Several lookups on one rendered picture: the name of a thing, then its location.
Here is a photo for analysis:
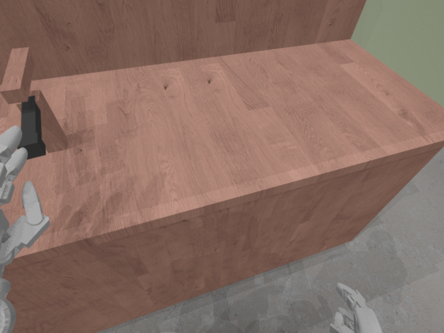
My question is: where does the tap lever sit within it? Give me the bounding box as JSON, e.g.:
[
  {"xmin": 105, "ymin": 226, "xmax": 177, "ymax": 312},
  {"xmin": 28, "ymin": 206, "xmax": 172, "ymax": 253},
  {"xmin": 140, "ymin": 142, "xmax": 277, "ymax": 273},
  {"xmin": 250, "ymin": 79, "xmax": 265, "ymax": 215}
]
[{"xmin": 17, "ymin": 96, "xmax": 46, "ymax": 160}]

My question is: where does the left robot forearm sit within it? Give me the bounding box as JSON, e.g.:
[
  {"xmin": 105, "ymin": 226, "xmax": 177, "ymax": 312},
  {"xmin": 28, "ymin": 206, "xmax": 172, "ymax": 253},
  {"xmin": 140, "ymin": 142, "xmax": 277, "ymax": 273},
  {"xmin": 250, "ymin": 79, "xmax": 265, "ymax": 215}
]
[{"xmin": 0, "ymin": 278, "xmax": 16, "ymax": 333}]

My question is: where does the counter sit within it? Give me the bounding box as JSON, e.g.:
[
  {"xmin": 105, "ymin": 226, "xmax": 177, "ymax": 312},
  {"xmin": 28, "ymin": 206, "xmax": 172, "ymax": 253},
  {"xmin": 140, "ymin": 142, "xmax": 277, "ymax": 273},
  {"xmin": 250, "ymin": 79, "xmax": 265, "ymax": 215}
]
[{"xmin": 0, "ymin": 0, "xmax": 444, "ymax": 333}]

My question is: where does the robot right hand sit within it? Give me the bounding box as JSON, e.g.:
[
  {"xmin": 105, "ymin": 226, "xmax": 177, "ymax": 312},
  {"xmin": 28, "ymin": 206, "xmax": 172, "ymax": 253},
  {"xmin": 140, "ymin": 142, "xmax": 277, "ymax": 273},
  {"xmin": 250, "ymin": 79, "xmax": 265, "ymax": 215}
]
[{"xmin": 330, "ymin": 283, "xmax": 383, "ymax": 333}]

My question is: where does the robot left hand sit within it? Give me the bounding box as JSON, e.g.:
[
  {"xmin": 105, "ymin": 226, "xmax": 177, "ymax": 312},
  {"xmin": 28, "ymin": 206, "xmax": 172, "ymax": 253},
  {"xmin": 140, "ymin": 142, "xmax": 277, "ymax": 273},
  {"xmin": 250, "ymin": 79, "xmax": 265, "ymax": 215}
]
[{"xmin": 0, "ymin": 126, "xmax": 50, "ymax": 278}]

